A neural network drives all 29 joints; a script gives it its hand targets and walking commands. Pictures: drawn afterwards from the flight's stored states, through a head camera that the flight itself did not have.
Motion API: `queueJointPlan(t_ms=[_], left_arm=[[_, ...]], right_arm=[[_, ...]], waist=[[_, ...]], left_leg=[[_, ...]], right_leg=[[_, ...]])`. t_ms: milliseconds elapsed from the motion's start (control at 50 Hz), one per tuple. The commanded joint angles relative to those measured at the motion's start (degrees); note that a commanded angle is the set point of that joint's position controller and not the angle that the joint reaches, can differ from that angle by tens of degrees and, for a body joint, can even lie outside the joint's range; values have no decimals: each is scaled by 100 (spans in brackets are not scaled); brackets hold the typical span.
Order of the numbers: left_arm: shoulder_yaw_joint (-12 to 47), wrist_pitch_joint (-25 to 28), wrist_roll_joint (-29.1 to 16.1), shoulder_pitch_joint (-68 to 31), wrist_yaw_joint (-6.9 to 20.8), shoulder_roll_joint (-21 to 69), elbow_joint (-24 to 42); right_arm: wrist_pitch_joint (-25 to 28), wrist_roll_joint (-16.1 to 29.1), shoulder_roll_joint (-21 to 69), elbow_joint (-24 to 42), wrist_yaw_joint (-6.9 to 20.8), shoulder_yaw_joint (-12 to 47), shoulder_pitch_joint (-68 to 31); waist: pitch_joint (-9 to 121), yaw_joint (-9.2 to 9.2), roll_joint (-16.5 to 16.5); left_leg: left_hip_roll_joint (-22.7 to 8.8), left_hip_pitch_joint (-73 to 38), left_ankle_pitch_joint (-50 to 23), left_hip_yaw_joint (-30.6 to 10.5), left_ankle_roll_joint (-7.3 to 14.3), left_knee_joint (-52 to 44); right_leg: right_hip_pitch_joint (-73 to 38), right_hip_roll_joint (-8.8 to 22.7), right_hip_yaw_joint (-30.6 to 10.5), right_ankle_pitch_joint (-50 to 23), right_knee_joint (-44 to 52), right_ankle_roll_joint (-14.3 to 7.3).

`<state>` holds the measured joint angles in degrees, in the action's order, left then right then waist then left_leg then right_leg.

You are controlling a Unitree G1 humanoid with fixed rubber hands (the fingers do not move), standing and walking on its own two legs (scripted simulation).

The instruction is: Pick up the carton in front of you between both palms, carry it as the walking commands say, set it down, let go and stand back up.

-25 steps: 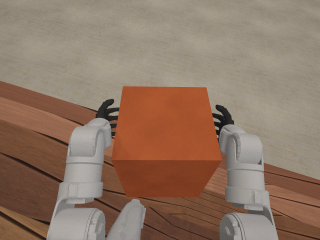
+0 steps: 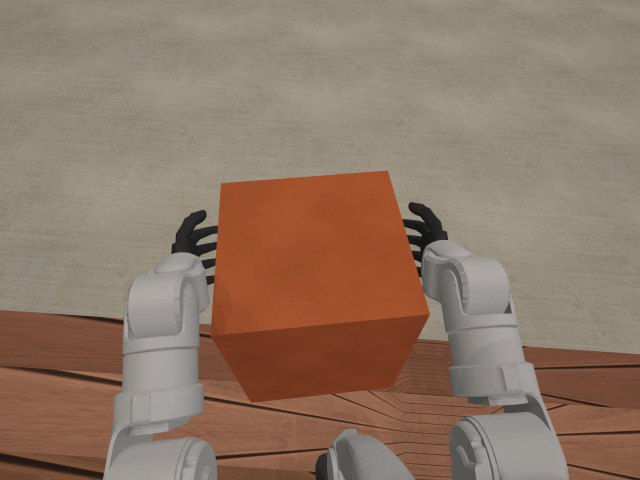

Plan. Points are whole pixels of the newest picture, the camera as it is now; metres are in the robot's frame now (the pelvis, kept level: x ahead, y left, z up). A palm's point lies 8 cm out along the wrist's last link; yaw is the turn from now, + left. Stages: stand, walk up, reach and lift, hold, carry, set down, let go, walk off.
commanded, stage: carry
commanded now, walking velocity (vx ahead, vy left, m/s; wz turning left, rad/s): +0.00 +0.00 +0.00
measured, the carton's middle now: (314, 294) +0.34 -0.03 +0.01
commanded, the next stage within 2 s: none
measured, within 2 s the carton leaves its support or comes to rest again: neither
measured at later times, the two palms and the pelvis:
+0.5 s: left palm (214, 161) +0.75 +0.13 -0.09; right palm (350, 166) +0.73 -0.17 -0.10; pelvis +0.39 +0.00 -0.21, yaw +0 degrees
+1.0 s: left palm (226, 147) +1.09 +0.14 -0.31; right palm (318, 137) +1.12 -0.16 -0.31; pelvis +0.77 -0.05 -0.39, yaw -1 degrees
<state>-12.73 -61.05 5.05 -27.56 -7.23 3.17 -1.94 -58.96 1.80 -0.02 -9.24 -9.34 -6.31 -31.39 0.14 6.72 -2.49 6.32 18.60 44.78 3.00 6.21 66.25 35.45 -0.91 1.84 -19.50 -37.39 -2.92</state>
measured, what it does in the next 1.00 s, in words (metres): goes down: right foot 0.15 m lower, then left foot 0.14 m lower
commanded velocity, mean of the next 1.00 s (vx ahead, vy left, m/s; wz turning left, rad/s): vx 0.00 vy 0.00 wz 0.00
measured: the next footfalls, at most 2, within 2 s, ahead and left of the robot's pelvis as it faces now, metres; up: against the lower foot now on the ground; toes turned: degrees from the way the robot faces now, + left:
right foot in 0.04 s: +0.18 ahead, -0.06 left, -0.15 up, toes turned +2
left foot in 0.42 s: +0.48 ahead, +0.05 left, -0.29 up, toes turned -1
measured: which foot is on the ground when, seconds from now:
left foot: down 0.00-0.04, up 0.06-0.40, down 0.42-0.80, up 0.82-1.00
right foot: up 0.00-0.02, down 0.04-0.42, up 0.44-0.78, down 0.80-1.00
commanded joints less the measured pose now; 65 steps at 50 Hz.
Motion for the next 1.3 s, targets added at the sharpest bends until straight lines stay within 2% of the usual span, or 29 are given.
queueJointPlan(t_ms=[0,20,40,80,100,200,300,340,380,400,420,440,460,500,560,680,720,760,780,800,820,920,980,1060,1120,1160,1180,1220,1280], left_arm=[[3906,136,-1924,-3536,1020,5161,509],[3933,77,-2023,-3399,1071,5054,472],[3962,-9,-2154,-3482,1113,4956,233],[4059,-11,-2451,-3564,1172,5160,40],[4230,-56,-2662,-4140,1230,5433,260],[4610,102,-3416,-4992,1435,6360,280],[4507,246,-3521,-4662,1493,6434,217],[4384,239,-3337,-4311,1461,6221,92],[4246,186,-3103,-3933,1433,6010,-153],[4138,166,-2917,-3985,1406,5861,-232],[3923,51,-2694,-3826,1377,5675,-516],[3620,-73,-2505,-3581,1332,5446,-624],[3408,-113,-2237,-3551,1279,5241,-536],[3180,-126,-1975,-3687,1225,5155,-567],[2994,37,-1755,-3778,1254,5359,-409],[3522,223,-1837,-4000,1120,5481,221],[3696,174,-1934,-3996,1059,5382,454],[3900,94,-2084,-3921,1050,5306,545],[3931,64,-2106,-3623,1075,5196,372],[3983,3,-2203,-3555,1102,5070,149],[3958,-19,-2319,-3492,1120,4995,-41],[4664,113,-3304,-4897,1351,6216,308],[4746,315,-3570,-5021,1430,6585,246],[4641,437,-3504,-4550,1400,6508,250],[4520,408,-3182,-3788,1304,6175,117],[4337,327,-2827,-3437,1270,5831,-68],[4214,187,-2753,-3560,1247,5660,-130],[4025,49,-2564,-3167,1186,5534,-267],[3981,174,-2388,-3650,1137,5825,404]], right_arm=[[117,2441,6273,964,1636,3745,-3598],[88,2296,6074,975,1594,3634,-3679],[-23,2090,5855,832,1519,3418,-3590],[-257,1667,5394,904,1427,3100,-3306],[-277,1561,5389,923,1397,2998,-3576],[-91,1182,5636,880,1349,2753,-3577],[33,1097,5539,1214,1252,2956,-3651],[-54,1133,5426,1369,1222,3103,-3624],[-145,1211,5291,1240,1231,3156,-3401],[-190,1333,5327,1133,1281,3243,-3397],[-260,1370,5181,852,1320,3156,-3216],[-276,1440,5171,579,1350,3155,-3256],[-286,1657,5444,693,1399,3316,-3522],[-280,2164,5934,813,1480,3545,-4281],[-87,2660,6693,918,1614,3848,-4869],[130,2890,6869,978,1666,3836,-4645],[131,2731,6741,899,1634,3737,-4339],[101,2424,6479,691,1599,3546,-3720],[39,2261,6275,661,1559,3406,-3610],[-44,2084,6111,597,1507,3304,-3425],[-153,1841,5836,467,1454,3009,-3229],[-80,1062,5411,505,1399,2423,-3246],[92,1044,5555,863,1370,2578,-3582],[163,1066,5480,1329,1278,2919,-3573],[48,1190,5279,1565,1263,3183,-3378],[-62,1318,5093,1471,1331,3289,-3162],[-81,1286,4829,1190,1343,3209,-3190],[-105,1501,5106,871,1373,3227,-2633],[14,2188,6164,1753,1491,3800,-3894]], waist=[[2750,-1342,440],[2206,-1787,-455],[2323,-1340,-663],[2747,-1225,-502],[2056,-1139,456],[2586,-1050,-254],[2147,-1400,-27],[2230,-1101,-674],[2538,-204,182],[2217,327,1036],[2223,93,1181],[2687,-117,1175],[2531,-110,470],[1999,-277,-122],[2538,-274,306],[1989,-21,484],[2353,-364,1094],[2523,-1036,574],[2454,-1605,-426],[2550,-1369,-740],[2821,-1197,-861],[2128,-1172,894],[2365,-1068,-66],[2094,-1446,-17],[2154,-967,-361],[2307,-490,540],[3084,-531,1410],[4024,-199,1277],[3631,-302,135]], left_leg=[[-869,802,-5985,-213,-246,1293],[-242,1768,-3222,12,-412,3738],[137,3223,-215,-50,-469,4563],[-417,3551,-1046,-738,-382,2900],[-643,3721,-1706,-865,-427,1965],[-630,2769,-3568,-518,-372,586],[-50,406,-6901,455,-435,-3131],[-232,-635,-7231,201,-277,-3006],[-275,-2346,-6921,302,-152,-3685],[-862,-3047,-6770,-182,253,-4335],[-1781,-4098,-8429,-1329,596,-2867],[-2403,-4296,-7946,-2927,1339,-2650],[-2343,-3632,-5986,-3265,1358,-2935],[-1937,-2226,-6296,-3102,1182,-2826],[-2222,-1175,-6286,-3561,1376,-2871],[-708,269,-3540,-1460,652,-1884],[-784,445,-3666,-900,354,-866],[-793,432,-5557,-424,-8,1100],[-439,1274,-4335,-32,-228,3010],[-115,2738,-510,130,-416,4271],[-199,4023,-423,-504,-481,4259],[-865,3496,-1902,-852,-514,12],[-804,2870,-3285,-474,-303,269],[-315,773,-6868,321,-403,-3585],[-489,-623,-7871,384,-174,-4762],[-1251,-2576,-8987,-11,-37,-5039],[-2873,-4894,-13050,-1628,891,-2630],[-3040,-5165,-10712,-2668,1375,-2748],[-2347,-3203,-8593,-2225,1070,-3306]], right_leg=[[-3972,-241,531,-396,501,-157],[-4344,338,-125,-287,1286,-644],[-5448,1184,-953,-2797,-374,-686],[-4723,1845,-3804,491,360,-1786],[-4180,1498,-3320,138,13,-1509],[-3320,1354,-3146,-456,-278,-1113],[-1671,-149,-1001,2157,-1455,-556],[-1350,137,-966,2021,-2117,-422],[-727,185,-373,602,-3951,-30],[91,-333,-155,3353,-6123,187],[1610,-633,-174,6249,-6947,330],[2223,-425,-745,5820,-6549,392],[2486,-89,-1136,4882,-5705,267],[1980,119,-851,4482,-4189,227],[950,242,-748,3394,-3859,179],[-963,-221,191,248,-143,153],[-2188,-191,284,-720,-311,-50],[-3266,-264,418,172,593,-115],[-4142,-63,267,249,1224,-286],[-5323,961,-850,-1779,-48,-680],[-6144,1626,-2544,-1673,-391,-1378],[-3378,1619,-3473,1512,243,-1844],[-3191,1355,-2713,219,-413,-1232],[-2212,-45,-789,2538,-1436,-682],[-2329,-41,-346,2157,-2736,-373],[-1368,-446,11,4218,-4626,-22],[626,-722,-308,6893,-6332,486],[1620,-144,-680,6295,-6058,331],[863,203,-593,4779,-3960,236]])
